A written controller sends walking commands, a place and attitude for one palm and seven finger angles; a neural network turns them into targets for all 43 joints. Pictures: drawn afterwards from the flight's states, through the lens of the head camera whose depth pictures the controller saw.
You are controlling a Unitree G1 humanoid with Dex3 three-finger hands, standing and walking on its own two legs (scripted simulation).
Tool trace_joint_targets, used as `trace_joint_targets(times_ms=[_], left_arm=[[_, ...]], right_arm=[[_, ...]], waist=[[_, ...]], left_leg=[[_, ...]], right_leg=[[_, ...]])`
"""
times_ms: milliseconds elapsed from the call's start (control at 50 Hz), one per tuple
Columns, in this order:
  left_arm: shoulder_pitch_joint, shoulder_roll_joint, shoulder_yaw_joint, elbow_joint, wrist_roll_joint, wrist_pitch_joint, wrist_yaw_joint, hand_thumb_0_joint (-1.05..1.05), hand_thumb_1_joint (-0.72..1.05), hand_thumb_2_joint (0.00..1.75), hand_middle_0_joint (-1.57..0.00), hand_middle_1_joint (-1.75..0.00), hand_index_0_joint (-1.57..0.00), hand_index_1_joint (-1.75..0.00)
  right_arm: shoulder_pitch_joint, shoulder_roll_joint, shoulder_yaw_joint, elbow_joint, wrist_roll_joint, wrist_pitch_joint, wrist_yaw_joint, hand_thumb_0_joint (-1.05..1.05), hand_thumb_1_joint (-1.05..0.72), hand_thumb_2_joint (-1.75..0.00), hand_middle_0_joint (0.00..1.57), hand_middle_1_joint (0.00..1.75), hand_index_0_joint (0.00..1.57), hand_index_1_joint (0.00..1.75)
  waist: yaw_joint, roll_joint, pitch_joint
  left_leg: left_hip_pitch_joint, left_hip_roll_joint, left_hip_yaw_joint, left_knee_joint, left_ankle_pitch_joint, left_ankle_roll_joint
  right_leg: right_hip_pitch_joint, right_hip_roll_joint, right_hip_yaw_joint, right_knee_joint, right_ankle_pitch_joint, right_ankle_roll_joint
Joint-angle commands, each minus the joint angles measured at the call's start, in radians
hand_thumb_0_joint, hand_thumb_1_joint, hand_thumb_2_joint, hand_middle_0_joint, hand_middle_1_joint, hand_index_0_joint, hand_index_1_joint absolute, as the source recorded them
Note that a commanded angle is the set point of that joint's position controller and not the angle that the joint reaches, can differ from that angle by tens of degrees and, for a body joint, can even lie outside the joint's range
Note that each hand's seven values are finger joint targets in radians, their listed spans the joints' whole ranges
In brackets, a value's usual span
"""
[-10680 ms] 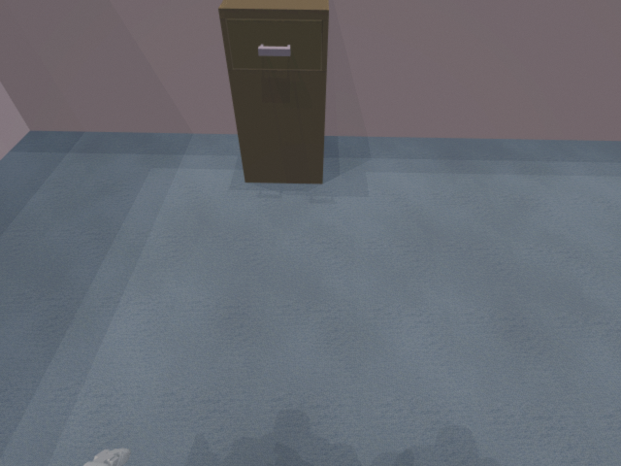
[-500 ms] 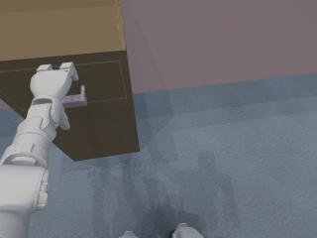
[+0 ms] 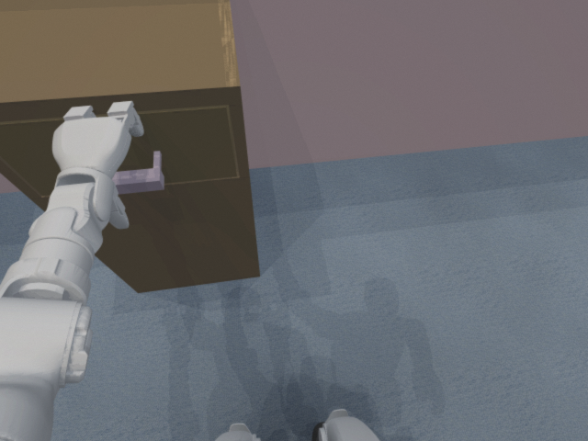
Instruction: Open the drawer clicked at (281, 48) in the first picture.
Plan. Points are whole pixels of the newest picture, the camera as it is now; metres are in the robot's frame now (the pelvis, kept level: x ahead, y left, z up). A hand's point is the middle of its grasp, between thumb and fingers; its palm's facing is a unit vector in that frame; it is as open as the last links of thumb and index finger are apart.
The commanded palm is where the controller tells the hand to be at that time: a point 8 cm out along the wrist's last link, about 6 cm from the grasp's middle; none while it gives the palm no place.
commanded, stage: move the hooked fingers above the handle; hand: left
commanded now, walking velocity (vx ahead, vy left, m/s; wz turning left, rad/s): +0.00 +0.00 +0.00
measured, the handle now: (124, 171) +0.54 +0.25 -0.04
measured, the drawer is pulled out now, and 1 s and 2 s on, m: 0.00 0.00 0.00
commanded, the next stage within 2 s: lower the fingers behind the handle in 1.04 s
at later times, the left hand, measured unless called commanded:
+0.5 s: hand (109, 171) +0.49 +0.24 +0.02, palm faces -0.02 -0.04 -1.00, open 13.8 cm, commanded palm +0.48 +0.24 +0.07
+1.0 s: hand (108, 179) +0.48 +0.24 +0.02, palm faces -0.06 -0.03 -1.00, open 13.8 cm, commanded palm +0.47 +0.24 +0.08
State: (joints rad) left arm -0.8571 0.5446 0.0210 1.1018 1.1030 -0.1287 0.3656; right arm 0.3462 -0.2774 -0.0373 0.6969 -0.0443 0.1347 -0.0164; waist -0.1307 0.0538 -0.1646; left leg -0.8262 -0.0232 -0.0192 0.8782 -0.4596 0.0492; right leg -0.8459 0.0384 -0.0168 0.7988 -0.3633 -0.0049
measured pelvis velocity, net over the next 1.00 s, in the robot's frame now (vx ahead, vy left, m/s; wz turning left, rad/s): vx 0.00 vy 0.00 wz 0.00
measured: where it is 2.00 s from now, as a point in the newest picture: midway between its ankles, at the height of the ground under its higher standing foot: outside the picture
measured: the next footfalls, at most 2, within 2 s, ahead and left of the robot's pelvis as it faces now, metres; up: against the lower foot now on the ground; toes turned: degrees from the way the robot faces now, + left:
none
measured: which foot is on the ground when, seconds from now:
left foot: down 0.00-1.00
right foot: down 0.00-1.00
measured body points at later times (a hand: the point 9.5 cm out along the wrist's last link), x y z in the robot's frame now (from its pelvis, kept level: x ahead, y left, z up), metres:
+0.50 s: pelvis -0.01 +0.01 +0.00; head +0.12 +0.02 +0.43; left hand +0.49 +0.24 +0.07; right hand -0.02 -0.27 -0.12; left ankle -0.04 +0.08 -0.69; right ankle +0.00 -0.12 -0.69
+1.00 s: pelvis +0.00 +0.00 +0.00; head +0.11 +0.00 +0.44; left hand +0.48 +0.24 +0.07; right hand +0.00 -0.28 -0.12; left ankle -0.04 +0.08 -0.69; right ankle +0.00 -0.12 -0.69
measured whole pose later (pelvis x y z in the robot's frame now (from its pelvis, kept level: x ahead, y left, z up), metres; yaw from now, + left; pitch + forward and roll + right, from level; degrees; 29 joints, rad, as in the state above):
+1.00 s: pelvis +0.00 +0.00 +0.00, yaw +0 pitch +22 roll -2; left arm -0.82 0.54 0.01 1.10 1.10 -0.12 0.35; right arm 0.35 -0.27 -0.04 0.70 -0.04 0.13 -0.02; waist -0.12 0.06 -0.16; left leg -0.80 -0.02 -0.02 0.86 -0.45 0.05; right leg -0.83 0.04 -0.01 0.79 -0.35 -0.01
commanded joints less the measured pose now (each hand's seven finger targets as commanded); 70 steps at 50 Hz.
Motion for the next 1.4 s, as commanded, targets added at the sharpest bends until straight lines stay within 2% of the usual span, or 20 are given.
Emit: trace_joint_targets(times_ms=[0,80,140,200,280,420,440,520,580,620,660,740,760,800,880,1000,1100,1160,1280,1380], left_arm=[[-0.383,0.362,0.106,-0.103,0.003,0.109,0.032,0.0,-0.5,0.3,-0.3,-1.2,-0.3,-1.2],[-0.401,0.349,0.07,-0.087,-0.015,0.13,-0.001,0.0,-0.5,0.3,-0.3,-1.2,-0.3,-1.2],[-0.412,0.359,0.075,-0.15,-0.03,0.073,-0.048,0.0,-0.5,0.3,-0.3,-1.2,-0.3,-1.2],[-0.429,0.297,0.04,-0.223,-0.027,-0.005,-0.076,0.0,-0.5,0.3,-0.3,-1.2,-0.3,-1.2],[-0.425,0.23,0.011,-0.206,-0.023,-0.048,-0.049,0.0,-0.5,0.3,-0.3,-1.2,-0.3,-1.2],[-0.485,0.288,0.058,-0.152,-0.004,0.029,0.044,0.0,-0.5,0.3,-0.3,-1.2,-0.3,-1.2],[-0.467,0.324,0.09,-0.156,-0.003,0.044,0.051,0.0,-0.5,0.3,-0.3,-1.2,-0.3,-1.2],[-0.459,0.304,0.069,-0.16,-0.003,0.093,0.039,0.0,-0.5,0.3,-0.3,-1.2,-0.3,-1.2],[-0.404,0.298,0.068,-0.153,-0.014,0.109,0.014,0.0,-0.5,0.3,-0.3,-1.2,-0.3,-1.2],[-0.399,0.26,0.036,-0.136,-0.025,0.107,-0.006,0.0,-0.5,0.3,-0.3,-1.2,-0.3,-1.2],[-0.383,0.3,0.061,-0.146,-0.024,0.091,-0.025,0.0,-0.5,0.3,-0.3,-1.2,-0.3,-1.2],[-0.383,0.22,0.009,-0.205,-0.018,0.03,-0.04,0.0,-0.5,0.3,-0.3,-1.2,-0.3,-1.2],[-0.348,0.234,0.031,-0.202,-0.02,0.019,-0.039,0.0,-0.5,0.3,-0.3,-1.2,-0.3,-1.2],[-0.355,0.216,0.022,-0.2,-0.027,0.007,-0.032,0.0,-0.5,0.3,-0.3,-1.2,-0.3,-1.2],[-0.397,0.268,0.054,-0.19,-0.013,0.009,0.009,0.0,-0.5,0.3,-0.3,-1.2,-0.3,-1.2],[-0.456,0.325,0.087,-0.205,-0.002,0.042,0.046,0.0,-0.5,0.3,-0.3,-1.2,-0.3,-1.2],[-0.419,0.309,0.07,-0.174,-0.025,0.068,0.009,0.0,-0.5,0.3,-0.3,-1.2,-0.3,-1.2],[-0.351,0.264,0.038,-0.135,-0.032,0.067,-0.027,0.0,-0.5,0.3,-0.3,-1.2,-0.3,-1.2],[-0.293,0.313,0.069,-0.128,-0.024,0.009,-0.055,0.0,-0.5,0.3,-0.3,-1.2,-0.3,-1.2],[-0.341,0.343,0.11,-0.219,0.0,-0.057,-0.001,0.0,-0.5,0.3,-0.3,-1.2,-0.3,-1.2]], right_arm=[[0.166,-0.173,-0.05,-0.042,0.002,0.008,0.001,0.0,-0.9,-0.9,0.2,0.3,0.2,0.3],[0.162,-0.175,-0.045,-0.052,0.017,0.013,-0.007,0.0,-0.9,-0.9,0.2,0.3,0.2,0.3],[0.172,-0.172,-0.052,-0.055,0.02,0.004,-0.021,0.0,-0.9,-0.9,0.2,0.3,0.2,0.3],[0.181,-0.16,-0.063,-0.051,0.017,-0.006,-0.031,0.0,-0.9,-0.9,0.2,0.3,0.2,0.3],[0.196,-0.156,-0.069,-0.027,0.011,-0.017,-0.025,0.0,-0.9,-0.9,0.2,0.3,0.2,0.3],[0.2,-0.169,-0.062,-0.014,-0.001,-0.015,0.0,0.0,-0.9,-0.9,0.2,0.3,0.2,0.3],[0.199,-0.174,-0.059,-0.015,-0.002,-0.013,0.005,0.0,-0.9,-0.9,0.2,0.3,0.2,0.3],[0.196,-0.173,-0.061,-0.024,0.002,-0.006,0.007,0.0,-0.9,-0.9,0.2,0.3,0.2,0.3],[0.185,-0.172,-0.058,-0.03,0.008,0.001,0.007,0.0,-0.9,-0.9,0.2,0.3,0.2,0.3],[0.181,-0.167,-0.057,-0.033,0.011,0.002,0.002,0.0,-0.9,-0.9,0.2,0.3,0.2,0.3],[0.178,-0.171,-0.055,-0.034,0.014,-0.001,-0.006,0.0,-0.9,-0.9,0.2,0.3,0.2,0.3],[0.175,-0.153,-0.065,-0.041,0.015,-0.01,-0.014,0.0,-0.9,-0.9,0.2,0.3,0.2,0.3],[0.176,-0.156,-0.065,-0.039,0.013,-0.01,-0.013,0.0,-0.9,-0.9,0.2,0.3,0.2,0.3],[0.17,-0.152,-0.066,-0.039,0.013,-0.01,-0.012,0.0,-0.9,-0.9,0.2,0.3,0.2,0.3],[0.17,-0.157,-0.063,-0.029,0.011,-0.015,-0.011,0.0,-0.9,-0.9,0.2,0.3,0.2,0.3],[0.162,-0.162,-0.06,-0.028,0.004,-0.018,-0.008,0.0,-0.9,-0.9,0.2,0.3,0.2,0.3],[0.173,-0.162,-0.061,-0.03,0.009,-0.017,-0.012,0.0,-0.9,-0.9,0.2,0.3,0.2,0.3],[0.177,-0.16,-0.062,-0.025,0.013,-0.014,-0.013,0.0,-0.9,-0.9,0.2,0.3,0.2,0.3],[0.167,-0.165,-0.054,-0.032,0.016,-0.007,-0.024,0.0,-0.9,-0.9,0.2,0.3,0.2,0.3],[0.167,-0.158,-0.063,-0.03,0.001,-0.014,-0.021,0.0,-0.9,-0.9,0.2,0.3,0.2,0.3]], waist=[[0.013,0.03,-0.455],[-0.008,-0.02,-0.402],[-0.006,0.018,-0.458],[-0.021,0.059,-0.471],[-0.032,0.081,-0.377],[-0.024,0.124,-0.411],[-0.002,0.123,-0.448],[-0.009,0.101,-0.496],[0.007,0.068,-0.483],[-0.01,0.04,-0.438],[-0.002,0.007,-0.404],[-0.01,0.058,-0.4],[0.004,0.048,-0.394],[-0.006,0.043,-0.371],[-0.009,0.037,-0.359],[-0.004,0.08,-0.457],[-0.004,0.055,-0.499],[-0.005,0.034,-0.445],[0.001,-0.026,-0.35],[0.012,0.075,-0.442]], left_leg=[[0.248,0.002,0.003,-0.064,0.601,-0.013],[0.2,0.0,0.012,-0.094,0.474,0.0],[0.263,0.005,0.009,-0.096,0.492,0.004],[0.344,0.017,-0.012,-0.082,0.554,-0.005],[0.35,0.027,-0.036,-0.075,0.541,-0.02],[0.327,0.024,-0.044,-0.057,0.589,-0.04],[0.331,0.023,-0.041,-0.056,0.614,-0.041],[0.363,0.028,-0.036,-0.055,0.681,-0.041],[0.351,0.027,-0.025,-0.074,0.66,-0.031],[0.333,0.026,-0.019,-0.086,0.609,-0.021],[0.294,0.021,-0.01,-0.1,0.541,-0.008],[0.355,0.026,-0.02,-0.101,0.574,-0.014],[0.355,0.028,-0.02,-0.098,0.591,-0.015],[0.34,0.024,-0.017,-0.097,0.565,-0.014],[0.285,0.014,-0.014,-0.094,0.495,-0.011],[0.299,0.006,-0.009,-0.069,0.546,-0.014],[0.309,0.005,0.001,-0.073,0.584,-0.009],[0.295,0.008,0.007,-0.08,0.576,-0.005],[0.181,0.0,0.02,-0.08,0.478,0.006],[0.223,0.006,0.004,-0.028,0.533,-0.005]], right_leg=[[0.296,0.022,-0.012,-0.029,0.432,-0.034],[0.325,0.016,-0.002,-0.064,0.379,-0.025],[0.338,0.014,0.009,-0.07,0.388,-0.025],[0.266,0.019,0.001,-0.071,0.363,-0.029],[0.146,0.027,-0.02,-0.064,0.278,-0.036],[0.12,0.029,-0.036,-0.025,0.287,-0.043],[0.151,0.029,-0.036,-0.019,0.306,-0.042],[0.201,0.029,-0.033,-0.028,0.363,-0.034],[0.25,0.027,-0.027,-0.045,0.376,-0.032],[0.253,0.026,-0.023,-0.062,0.366,-0.029],[0.28,0.022,-0.014,-0.075,0.356,-0.029],[0.24,0.022,-0.013,-0.081,0.343,-0.034],[0.237,0.024,-0.014,-0.078,0.342,-0.035],[0.228,0.025,-0.012,-0.081,0.334,-0.036],[0.22,0.022,-0.011,-0.067,0.31,-0.038],[0.249,0.02,-0.008,-0.039,0.364,-0.037],[0.318,0.017,0.001,-0.054,0.436,-0.028],[0.314,0.018,0.002,-0.069,0.44,-0.025],[0.317,0.013,0.017,-0.064,0.428,-0.026],[0.228,0.017,0.009,-0.003,0.396,-0.035]])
